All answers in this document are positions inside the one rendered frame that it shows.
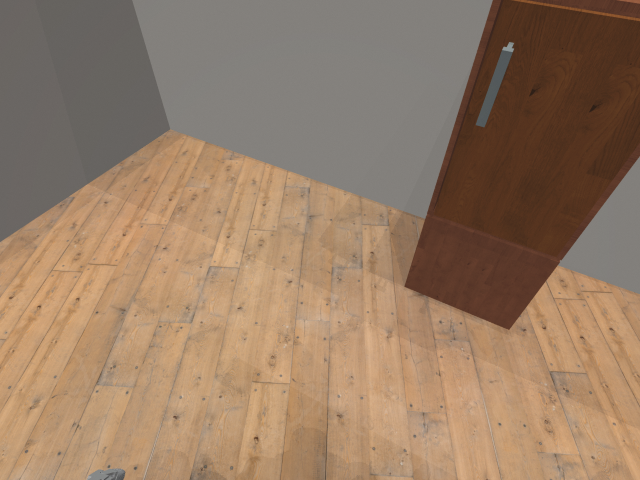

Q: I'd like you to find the cupboard door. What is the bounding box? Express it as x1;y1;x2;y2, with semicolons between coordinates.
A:
433;0;640;257

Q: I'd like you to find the handle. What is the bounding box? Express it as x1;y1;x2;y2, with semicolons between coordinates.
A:
476;42;514;127

